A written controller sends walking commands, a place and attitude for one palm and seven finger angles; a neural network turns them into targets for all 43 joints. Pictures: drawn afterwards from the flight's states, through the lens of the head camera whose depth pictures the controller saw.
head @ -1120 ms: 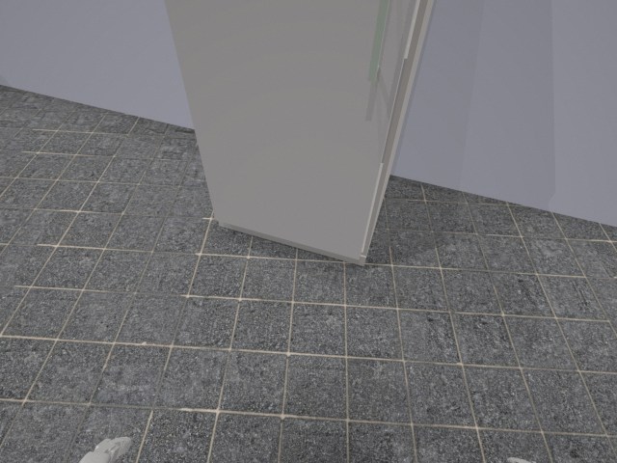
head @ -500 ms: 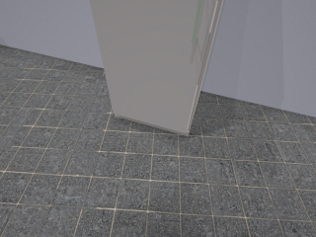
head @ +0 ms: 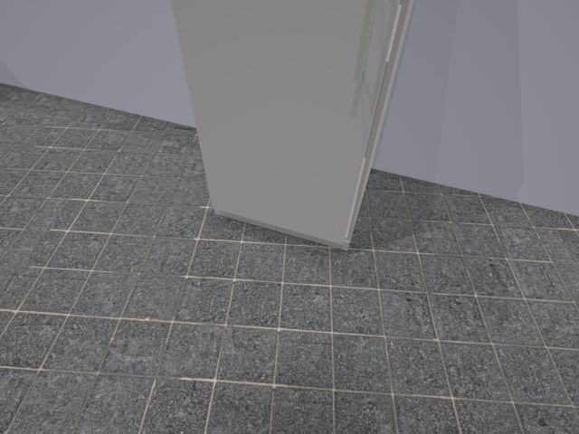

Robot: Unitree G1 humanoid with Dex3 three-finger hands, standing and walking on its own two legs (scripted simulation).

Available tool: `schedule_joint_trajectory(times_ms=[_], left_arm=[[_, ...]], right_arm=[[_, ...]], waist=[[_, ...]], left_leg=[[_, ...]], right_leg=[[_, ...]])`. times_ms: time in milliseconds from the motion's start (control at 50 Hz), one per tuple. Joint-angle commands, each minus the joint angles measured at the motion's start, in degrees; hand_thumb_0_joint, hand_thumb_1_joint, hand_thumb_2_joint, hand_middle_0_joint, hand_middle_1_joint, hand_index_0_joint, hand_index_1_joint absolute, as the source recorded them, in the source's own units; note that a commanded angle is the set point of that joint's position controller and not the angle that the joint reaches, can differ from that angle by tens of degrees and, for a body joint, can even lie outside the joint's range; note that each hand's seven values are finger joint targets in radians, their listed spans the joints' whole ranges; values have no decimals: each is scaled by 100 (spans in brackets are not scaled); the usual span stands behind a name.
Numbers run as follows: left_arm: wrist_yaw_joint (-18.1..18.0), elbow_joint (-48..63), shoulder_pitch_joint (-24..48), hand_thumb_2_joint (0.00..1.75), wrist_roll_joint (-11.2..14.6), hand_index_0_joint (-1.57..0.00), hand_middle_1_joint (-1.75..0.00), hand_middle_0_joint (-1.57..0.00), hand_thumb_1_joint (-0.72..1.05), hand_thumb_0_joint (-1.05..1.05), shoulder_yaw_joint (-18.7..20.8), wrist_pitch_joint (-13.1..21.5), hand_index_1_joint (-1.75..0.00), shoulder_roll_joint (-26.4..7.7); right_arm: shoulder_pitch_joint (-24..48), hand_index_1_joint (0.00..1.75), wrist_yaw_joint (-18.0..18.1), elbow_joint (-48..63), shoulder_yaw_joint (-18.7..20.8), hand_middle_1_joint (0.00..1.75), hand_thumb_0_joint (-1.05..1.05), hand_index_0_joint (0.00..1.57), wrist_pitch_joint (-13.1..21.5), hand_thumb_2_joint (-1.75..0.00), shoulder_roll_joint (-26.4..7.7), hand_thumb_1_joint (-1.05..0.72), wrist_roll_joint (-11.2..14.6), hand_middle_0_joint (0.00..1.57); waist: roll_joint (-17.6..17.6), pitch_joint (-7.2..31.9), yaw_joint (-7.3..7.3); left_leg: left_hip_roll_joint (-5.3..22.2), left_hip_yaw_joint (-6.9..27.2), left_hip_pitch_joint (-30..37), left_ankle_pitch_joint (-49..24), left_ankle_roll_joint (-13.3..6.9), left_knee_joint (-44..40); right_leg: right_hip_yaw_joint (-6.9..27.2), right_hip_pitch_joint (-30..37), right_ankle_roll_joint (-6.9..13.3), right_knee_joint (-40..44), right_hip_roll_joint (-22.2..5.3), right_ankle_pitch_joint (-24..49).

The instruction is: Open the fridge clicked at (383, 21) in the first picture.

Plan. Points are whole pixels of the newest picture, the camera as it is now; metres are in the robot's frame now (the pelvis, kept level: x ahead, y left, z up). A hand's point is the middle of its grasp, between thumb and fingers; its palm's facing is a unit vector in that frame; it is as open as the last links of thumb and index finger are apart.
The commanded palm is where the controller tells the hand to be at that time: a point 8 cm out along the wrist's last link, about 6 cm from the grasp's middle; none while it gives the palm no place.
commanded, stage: look at it before walking up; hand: right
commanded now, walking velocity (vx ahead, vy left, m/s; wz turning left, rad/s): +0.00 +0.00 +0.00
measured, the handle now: (368, 22) +0.95 -0.13 +0.18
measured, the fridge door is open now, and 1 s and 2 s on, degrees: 0 0 0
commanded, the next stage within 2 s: walk to a spot facing it in 0.32 s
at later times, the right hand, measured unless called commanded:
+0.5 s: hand out of the picture +0.08 -0.25 -0.16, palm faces -0.04 +0.94 -0.33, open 7.4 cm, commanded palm none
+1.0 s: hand out of the picture +0.06 -0.15 -0.16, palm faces -0.19 +0.95 -0.26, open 7.4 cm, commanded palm none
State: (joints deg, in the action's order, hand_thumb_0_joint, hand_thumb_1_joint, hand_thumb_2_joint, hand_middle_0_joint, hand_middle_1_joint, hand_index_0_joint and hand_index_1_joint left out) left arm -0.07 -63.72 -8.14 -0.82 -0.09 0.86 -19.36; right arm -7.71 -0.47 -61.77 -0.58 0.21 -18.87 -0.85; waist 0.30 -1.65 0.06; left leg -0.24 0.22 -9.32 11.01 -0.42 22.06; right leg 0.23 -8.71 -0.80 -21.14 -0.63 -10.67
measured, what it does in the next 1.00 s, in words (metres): lifts its right foot, turning left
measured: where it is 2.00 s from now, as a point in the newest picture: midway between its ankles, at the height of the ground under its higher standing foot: outside the picture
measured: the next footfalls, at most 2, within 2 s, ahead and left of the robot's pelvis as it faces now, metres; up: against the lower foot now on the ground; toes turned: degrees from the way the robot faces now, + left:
right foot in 1.40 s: +0.16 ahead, -0.09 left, +0.00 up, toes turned +28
left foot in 1.98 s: +0.25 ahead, +0.23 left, +0.00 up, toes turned +60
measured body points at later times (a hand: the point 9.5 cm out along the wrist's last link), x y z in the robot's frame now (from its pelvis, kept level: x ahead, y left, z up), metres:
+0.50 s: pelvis +0.01 -0.01 +0.00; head +0.02 +0.00 +0.45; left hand +0.09 +0.29 -0.13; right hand +0.08 -0.30 -0.13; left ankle +0.01 +0.11 -0.75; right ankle +0.01 -0.13 -0.75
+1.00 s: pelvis -0.01 +0.03 -0.01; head +0.02 +0.07 +0.44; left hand +0.01 +0.30 -0.17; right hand +0.07 -0.20 -0.14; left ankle +0.00 +0.10 -0.75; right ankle +0.01 -0.13 -0.66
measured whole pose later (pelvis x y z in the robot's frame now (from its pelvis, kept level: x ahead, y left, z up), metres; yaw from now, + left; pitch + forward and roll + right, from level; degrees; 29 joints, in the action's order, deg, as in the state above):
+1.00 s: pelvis -0.01 +0.03 -0.01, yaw +15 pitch +0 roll -2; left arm -0.4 -55.7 -8.4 -1.4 3.3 -3.0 -14.1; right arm -16.4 -0.5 -53.9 2.0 -1.4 -10.3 -1.0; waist 1.7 -4.7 -2.2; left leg -4.0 2.2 -16.6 12.6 -4.6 29.3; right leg -0.5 -27.6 -3.6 -63.3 -3.2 -20.2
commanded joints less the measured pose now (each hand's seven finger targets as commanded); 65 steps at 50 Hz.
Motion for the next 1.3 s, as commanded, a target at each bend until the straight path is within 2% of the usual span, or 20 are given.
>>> schedule_joint_trajectory(times_ms=[0, 420, 500, 560, 620, 660, 700, 740, 760, 780, 800, 820, 840, 860, 920, 980, 1040, 1160, 1240, 1280], left_arm=[[-72, 365, 290, 90, 26, -20, -30, -20, 90, 0, 212, 120, -30, -1118], [-84, 352, 330, 90, 33, -20, -30, -20, 90, 0, 225, 128, -30, -1160], [-137, 387, -65, 90, 22, -20, -30, -20, 90, 0, 166, -6, -30, -473], [-175, 598, -146, 90, 18, -20, -30, -20, 90, 0, 277, -88, -30, -591], [-200, 830, -101, 90, 2, -20, -30, -20, 90, 0, 390, -121, -30, -707], [-191, 945, -81, 90, 1, -20, -30, -20, 90, 0, 456, -101, -30, -756], [-194, 1083, 48, 90, -22, -20, -30, -20, 90, 0, 493, -83, -30, -687], [-186, 1217, 349, 90, -48, -20, -30, -20, 90, 0, 518, -104, -30, -644], [-174, 1276, 494, 90, -30, -20, -30, -20, 90, 0, 539, -138, -30, -629], [-144, 1359, 353, 90, 11, -20, -30, -20, 90, 0, 498, -205, -30, -282], [-123, 1574, 308, 90, 13, -20, -30, -20, 90, 0, 422, -230, -30, 68], [-145, 1548, 273, 90, 26, -20, -30, -20, 90, 0, 462, -268, -30, -98], [-128, 1473, 280, 90, 23, -20, -30, -20, 90, 0, 486, -264, -30, -118], [-115, 1404, 307, 90, 22, -20, -30, -20, 90, 0, 502, -251, -30, -135], [-62, 1302, 90, 90, -53, -20, -30, -20, 90, 0, 483, -241, -30, -46], [-27, 1325, 156, 90, -90, -20, -30, -20, 90, 0, 503, -204, -30, -30], [1, 1421, 246, 90, -109, -20, -30, -20, 90, 0, 508, -143, -30, -32], [31, 1651, 527, 90, -77, -20, -30, -20, 90, 0, 481, -15, -30, 82], [30, 1780, 489, 90, -27, -20, -30, -20, 90, 0, 459, 55, -30, 134], [21, 1773, 245, 90, 17, -20, -30, -20, 90, 0, 463, 103, -30, 160]], right_arm=[[214, 30, 103, 374, 268, 30, 0, 20, 134, -90, -1210, -90, 22, 20], [163, 30, 107, 329, 254, 30, 0, 20, 138, -90, -1219, -90, 18, 20], [-180, 30, 137, 377, 197, 30, 0, 20, -75, -90, -609, -90, 17, 20], [-260, 30, 111, 596, 276, 30, 0, 20, -170, -90, -614, -90, -13, 20], [-337, 30, 59, 812, 335, 30, 0, 20, -234, -90, -511, -90, -23, 20], [-397, 30, 31, 944, 370, 30, 0, 20, -275, -90, -369, -90, -32, 20], [-467, 30, 9, 1051, 428, 30, 0, 20, -308, -90, -253, -90, -28, 20], [-888, 30, -27, 1028, 477, 30, 0, 20, -290, -90, -182, -90, -31, 20], [-1310, 30, -34, 949, 524, 30, 0, 20, -245, -90, -259, -90, -55, 20], [-1465, 30, 10, 937, 607, 30, 0, 20, -148, -90, -679, -90, -120, 20], [-1421, 30, 93, 1006, 668, 30, 0, 20, -101, -90, -1114, -90, -110, 20], [-1411, 30, 155, 1056, 664, 30, 0, 20, -129, -90, -991, -90, -41, 20], [-1121, 30, 168, 1150, 671, 30, 0, 20, -112, -90, -771, -90, -31, 20], [-863, 30, 171, 1218, 659, 30, 0, 20, -110, -90, -676, -90, -21, 20], [-918, 30, 114, 1224, 611, 30, 0, 20, -28, -90, -427, -90, 17, 20], [-1237, 30, 90, 1123, 641, 30, 0, 20, 54, -90, -366, -90, 9, 20], [-1425, 30, 53, 1063, 649, 30, 0, 20, 121, -90, -333, -90, -9, 20], [-1693, 30, 38, 964, 641, 30, 0, 20, 192, -90, -314, -90, -61, 20], [-1526, 30, 50, 1063, 660, 30, 0, 20, 160, -90, -407, -90, -82, 20], [-1266, 30, 49, 1174, 697, 30, 0, 20, 128, -90, -504, -90, -91, 20]], waist=[[-44, 284, -17], [-24, 413, -7], [-66, 368, 26], [3, 323, 35], [408, 269, 23], [923, 206, -1], [1041, 178, -48], [915, 194, -322], [415, 347, -544], [-1138, 263, -572], [-2323, 128, -434], [-1620, 299, -418], [-1397, 205, -306], [-1117, 113, -225], [-613, 432, -144], [-603, 412, -251], [-614, 317, -281], [-805, 195, -404], [-920, 153, -371], [-988, 145, -253]], left_leg=[[681, 683, -31, -144, -151, -490], [671, 655, 52, -688, -144, -413], [622, 758, -293, -1380, -75, 56], [441, 751, -670, -1340, -61, 513], [151, 552, -1092, -786, 20, 1280], [-15, 222, -1368, 1016, 106, 2339], [171, 147, -1371, 1815, 132, 2823], [293, 59, -679, 1295, 93, 2114], [292, 72, -193, 425, 98, 1272], [968, 1290, 16, -713, -51, -88], [2047, 3282, -22, -2122, -574, -601], [2039, 2958, -25, -1721, -900, -614], [1712, 2811, -203, -993, -866, -694], [1491, 2708, -246, -950, -754, -552], [1088, 2245, 110, -17, -715, -641], [969, 2418, 378, 840, -664, -849], [989, 2672, 423, 1559, -811, -1055], [940, 2917, 488, 1487, -1042, -1072], [865, 2966, -93, 1318, -1081, -1001], [806, 2950, -650, 1288, -1041, -859]], right_leg=[[546, 46, 218, 342, -584, 320], [508, 260, 219, 332, -637, 677], [123, 332, 106, -111, -703, 899], [117, 311, 191, -233, -897, 828], [311, 253, 427, -117, -1292, 739], [546, 139, 829, 80, -1832, 1250], [444, 4, 1077, 38, -2113, 1772], [-45, -457, 780, -539, -1934, 1537], [-383, -720, 457, -1372, -1626, 986], [-844, -1402, -42, -2810, -781, -691], [-577, -2435, -263, -4047, -46, -2402], [118, -2260, -158, -4384, -194, -2212], [208, -2326, -133, -4490, -295, -1768], [185, -2362, -166, -4574, -374, -1459], [111, -2357, -276, -4442, -398, -824], [113, -2660, -323, -4361, -388, -582], [146, -2890, -353, -4188, -410, -543], [75, -2815, -352, -3219, -334, -796], [23, -2010, -260, -2295, -131, -954], [-5, -1180, -175, -1710, -7, -1091]])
